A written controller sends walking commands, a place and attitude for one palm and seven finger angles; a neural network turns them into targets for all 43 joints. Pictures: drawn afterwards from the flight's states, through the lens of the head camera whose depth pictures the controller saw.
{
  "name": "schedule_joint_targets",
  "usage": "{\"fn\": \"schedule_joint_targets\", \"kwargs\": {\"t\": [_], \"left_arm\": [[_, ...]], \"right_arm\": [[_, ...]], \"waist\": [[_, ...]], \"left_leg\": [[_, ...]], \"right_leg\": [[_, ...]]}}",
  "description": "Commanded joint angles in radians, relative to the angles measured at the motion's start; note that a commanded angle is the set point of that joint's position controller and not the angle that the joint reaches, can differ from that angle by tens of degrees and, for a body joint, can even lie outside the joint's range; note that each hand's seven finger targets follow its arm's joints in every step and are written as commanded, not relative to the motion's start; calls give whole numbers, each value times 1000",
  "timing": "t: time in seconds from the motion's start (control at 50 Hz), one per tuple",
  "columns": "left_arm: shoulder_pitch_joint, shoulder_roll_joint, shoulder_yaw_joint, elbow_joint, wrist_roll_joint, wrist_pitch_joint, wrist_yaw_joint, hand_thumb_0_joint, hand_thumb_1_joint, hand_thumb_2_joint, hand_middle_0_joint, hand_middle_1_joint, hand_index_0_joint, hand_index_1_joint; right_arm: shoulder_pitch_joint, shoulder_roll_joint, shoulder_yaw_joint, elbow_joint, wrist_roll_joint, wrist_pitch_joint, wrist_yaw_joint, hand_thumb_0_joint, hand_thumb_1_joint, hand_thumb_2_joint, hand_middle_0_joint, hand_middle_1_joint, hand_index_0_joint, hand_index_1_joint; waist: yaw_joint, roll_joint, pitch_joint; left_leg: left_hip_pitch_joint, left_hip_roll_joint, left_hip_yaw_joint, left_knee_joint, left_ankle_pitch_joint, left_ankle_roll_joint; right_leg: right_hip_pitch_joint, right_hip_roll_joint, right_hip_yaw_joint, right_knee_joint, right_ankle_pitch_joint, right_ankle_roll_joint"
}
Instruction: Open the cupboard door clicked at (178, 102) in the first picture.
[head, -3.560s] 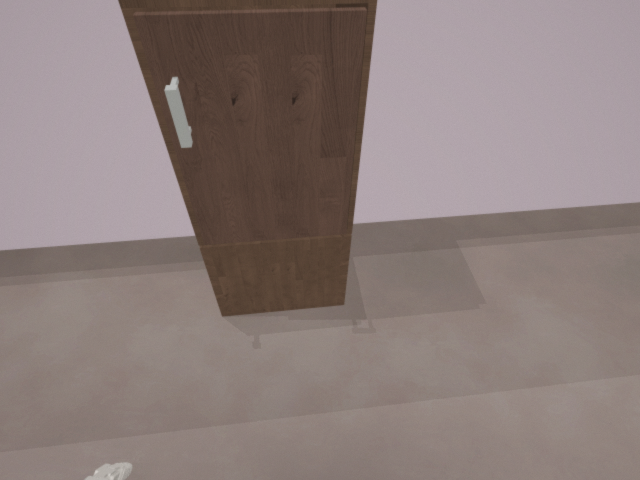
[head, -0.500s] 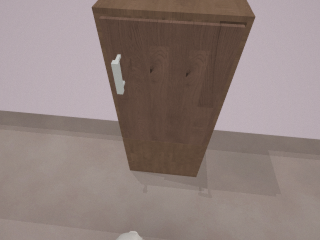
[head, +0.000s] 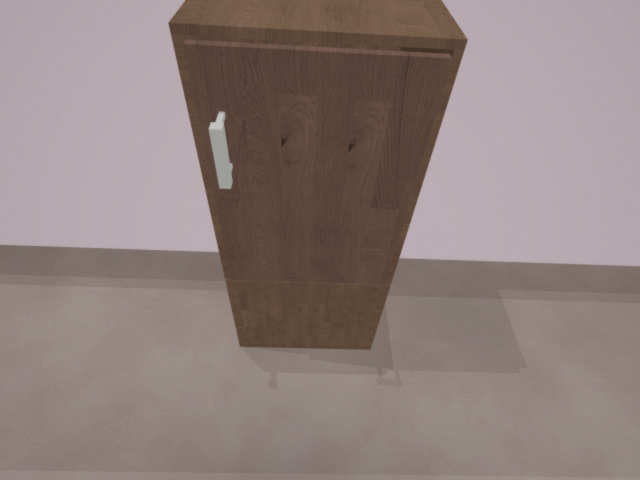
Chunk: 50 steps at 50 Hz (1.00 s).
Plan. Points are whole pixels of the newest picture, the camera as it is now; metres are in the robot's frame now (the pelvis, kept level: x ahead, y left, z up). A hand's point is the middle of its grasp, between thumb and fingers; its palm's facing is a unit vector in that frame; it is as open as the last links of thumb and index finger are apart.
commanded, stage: come to a stop and stand still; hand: left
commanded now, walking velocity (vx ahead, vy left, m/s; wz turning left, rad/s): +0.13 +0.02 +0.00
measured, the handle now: (223, 150) +0.63 +0.20 +0.07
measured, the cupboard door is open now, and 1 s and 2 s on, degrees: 0 0 0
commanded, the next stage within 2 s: look again from close up in 1.72 s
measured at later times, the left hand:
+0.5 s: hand out of the picture -0.08 +0.12 -0.17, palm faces +0.14 -0.98 -0.13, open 7.4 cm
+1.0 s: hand out of the picture +0.01 +0.21 -0.18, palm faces +0.04 -0.98 -0.21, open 7.3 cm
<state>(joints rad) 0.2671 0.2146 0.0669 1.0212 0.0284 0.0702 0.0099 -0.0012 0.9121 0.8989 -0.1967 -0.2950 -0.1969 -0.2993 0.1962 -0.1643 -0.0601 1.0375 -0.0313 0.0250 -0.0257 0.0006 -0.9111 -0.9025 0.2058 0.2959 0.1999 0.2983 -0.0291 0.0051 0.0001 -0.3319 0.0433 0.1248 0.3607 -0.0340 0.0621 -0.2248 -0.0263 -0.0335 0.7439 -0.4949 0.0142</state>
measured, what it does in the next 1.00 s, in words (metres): steps on the spot: right foot, then left foot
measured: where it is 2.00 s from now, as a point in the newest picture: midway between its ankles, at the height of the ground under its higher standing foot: outside the picture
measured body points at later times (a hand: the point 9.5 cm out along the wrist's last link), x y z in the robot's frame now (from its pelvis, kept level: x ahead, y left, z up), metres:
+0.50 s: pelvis -0.01 -0.01 +0.00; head +0.01 -0.02 +0.45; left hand -0.09 +0.17 -0.16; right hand -0.03 -0.23 -0.17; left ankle -0.02 +0.13 -0.74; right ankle -0.07 -0.12 -0.74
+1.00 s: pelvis -0.01 +0.03 +0.00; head +0.00 +0.03 +0.45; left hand +0.01 +0.26 -0.16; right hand +0.00 -0.20 -0.16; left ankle -0.03 +0.13 -0.74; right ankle -0.07 -0.12 -0.74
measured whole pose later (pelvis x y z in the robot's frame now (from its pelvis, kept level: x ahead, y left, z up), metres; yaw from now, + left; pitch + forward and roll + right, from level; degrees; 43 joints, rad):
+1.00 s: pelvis -0.01 +0.03 +0.00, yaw +0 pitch -2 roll +0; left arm 0.24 0.17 0.02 1.13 0.01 0.00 0.04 0.00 0.92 0.90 -0.20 -0.30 -0.20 -0.30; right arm 0.24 -0.15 -0.01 1.15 -0.01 -0.02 -0.05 0.01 -0.94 -0.90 0.20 0.30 0.20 0.30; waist 0.00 -0.02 0.03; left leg -0.14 0.00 0.11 0.43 -0.26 0.02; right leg -0.05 -0.08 -0.06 0.40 -0.32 0.05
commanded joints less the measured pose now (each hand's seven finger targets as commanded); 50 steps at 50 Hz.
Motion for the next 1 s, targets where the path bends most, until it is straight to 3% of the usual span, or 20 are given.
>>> {"fn": "schedule_joint_targets", "kwargs": {"t": [0.0, 0.02, 0.04, 0.06, 0.08, 0.1, 0.14, 0.18, 0.24, 0.32, 0.38, 0.42, 0.44, 0.48, 0.5, 0.52, 0.58, 0.68, 0.8, 0.98], "left_arm": [[293, -6, -3, 63, -13, -9, 2, 0, 900, 900, -200, -300, -200, -300], [333, 15, -1, 79, -8, -19, 7, 0, 900, 900, -200, -300, -200, -300], [331, 63, 2, 75, 3, -26, 15, 0, 900, 900, -200, -300, -200, -300], [230, 122, 3, 42, 8, -32, 24, 0, 900, 900, -200, -300, -200, -300], [89, 120, -11, -13, 4, -34, 30, 0, 900, 900, -200, -300, -200, -300], [-5, 120, -5, -34, -2, -51, 33, 0, 900, 900, -200, -300, -200, -300], [-30, 71, -17, -30, -11, -81, 31, 0, 900, 900, -200, -300, -200, -300], [54, 41, -27, 4, -13, -100, 21, 0, 900, 900, -200, -300, -200, -300], [172, 21, -32, 49, -12, -108, 23, 0, 900, 900, -200, -300, -200, -300], [234, 17, -22, 74, -4, -111, 27, 0, 900, 900, -200, -300, -200, -300], [238, 20, -16, 95, 2, -111, 28, 0, 900, 900, -200, -300, -200, -300], [202, 14, -17, 102, -3, -107, 29, 0, 900, 900, -200, -300, -200, -300], [187, 3, -22, 106, -10, -104, 29, 0, 900, 900, -200, -300, -200, -300], [220, -53, -34, 113, -18, -99, 29, 0, 900, 900, -200, -300, -200, -300], [217, -74, -38, 117, -15, -93, 34, 0, 900, 900, -200, -300, -200, -300], [204, -73, -37, 114, -9, -87, 36, 0, 900, 900, -200, -300, -200, -300], [183, -52, -39, 138, -10, -75, 33, 0, 900, 900, -200, -300, -200, -300], [179, -33, -40, 145, -15, -72, 35, 0, 900, 900, -200, -300, -200, -300], [129, -5, -40, 123, -15, -69, 33, 0, 900, 900, -200, -300, -200, -300], [69, 29, -43, 103, -18, -67, 29, 0, 900, 900, -200, -300, -200, -300]], "right_arm": [[19, -187, -42, -26, -9, 6, -1, 0, -900, -900, 200, 300, 200, 300], [23, -144, -36, -21, -2, 9, 2, 0, -900, -900, 200, 300, 200, 300], [44, -80, -21, -20, 11, 16, 5, 0, -900, -900, 200, 300, 200, 300], [43, -18, -10, -30, 15, 19, 5, 0, -900, -900, 200, 300, 200, 300], [41, -65, -19, -35, 2, 26, 7, 0, -900, -900, 200, 300, 200, 300], [88, -73, -20, -13, -1, 29, 20, 0, -900, -900, 200, 300, 200, 300], [158, -63, -17, 24, 1, 24, 29, 0, -900, -900, 200, 300, 200, 300], [195, -53, -10, 40, 1, 5, 31, 0, -900, -900, 200, 300, 200, 300], [153, -57, -7, 23, -1, -4, 25, 0, -900, -900, 200, 300, 200, 300], [104, -53, 0, 2, 0, -16, 19, 0, -900, -900, 200, 300, 200, 300], [94, -19, 16, 8, 10, -32, 11, 0, -900, -900, 200, 300, 200, 300], [143, 4, 24, 40, 20, -42, 2, 0, -900, -900, 200, 300, 200, 300], [182, 8, 30, 63, 22, -50, -2, 0, -900, -900, 200, 300, 200, 300], [235, -57, 22, 93, 19, -69, -20, 0, -900, -900, 200, 300, 200, 300], [226, -77, 18, 97, 19, -62, -25, 0, -900, -900, 200, 300, 200, 300], [209, -81, 16, 93, 21, -54, -26, 0, -900, -900, 200, 300, 200, 300], [178, -52, 32, 111, 22, -49, -35, 0, -900, -900, 200, 300, 200, 300], [142, -62, 37, 100, 21, -48, -41, 0, -900, -900, 200, 300, 200, 300], [115, -81, 36, 90, 19, -50, -35, 0, -900, -900, 200, 300, 200, 300], [109, -93, 39, 94, 20, -49, -22, 0, -900, -900, 200, 300, 200, 300]], "waist": [[75, 168, -5], [89, 99, 3], [82, -83, 25], [52, -289, 120], [24, -189, 191], [-14, -172, 158], [-37, -145, 193], [-14, -109, 182], [41, -118, 193], [78, -147, 149], [82, -166, 68], [53, -165, 38], [36, -149, 15], [36, -8, -53], [39, 33, -47], [34, 9, 2], [28, 40, 78], [33, 32, 41], [37, 23, 11], [39, -22, 53]], "left_leg": [[-39, 144, -194, -286, -580, -47], [-90, 89, -147, -209, -563, -83], [-137, 8, -61, -11, -510, -123], [-175, -53, -27, 244, -428, -124], [-167, -28, -100, 404, -392, -102], [-121, -15, -119, 496, -316, -93], [-136, -2, -117, 563, -233, -89], [-184, 0, -85, 566, -185, -96], [-239, 26, -92, 542, -196, -101], [-250, 46, -93, 444, -297, -98], [-136, 24, -69, 277, -368, -93], [43, -2, -38, 102, -251, -88], [151, -13, -37, 16, -125, -80], [339, 109, -119, 85, 259, -29], [340, 153, -130, 106, 319, -9], [298, 160, -118, 107, 257, -11], [247, 114, -97, 101, 373, -24], [260, 97, -94, 83, 380, -31], [264, 93, -105, 50, 332, -33], [220, 85, -122, -9, 177, -37]], "right_leg": [[198, 75, -121, -335, 86, -38], [270, 53, -93, -466, 135, -45], [225, -95, 78, -619, -37, -86], [22, -291, 328, -748, -286, -153], [-171, -352, 350, -764, -288, -175], [-214, -319, 296, -762, -250, -166], [-180, -231, 185, -714, -88, -110], [-48, -192, 103, -642, 79, -93], [46, -235, 147, -623, 113, -116], [156, -288, 214, -574, 217, -177], [213, -277, 175, -472, 545, -186], [156, -214, 95, -384, 670, -140], [111, -161, 53, -338, 670, -100], [0, -89, 7, -280, 517, -41], [-22, -77, -4, -309, 371, -29], [-33, -65, 0, -343, 300, -22], [17, -77, -10, -334, 480, -16], [81, -90, -13, -332, 592, -15], [111, -97, -16, -345, 556, -11], [119, -105, -10, -395, 455, -6]]}}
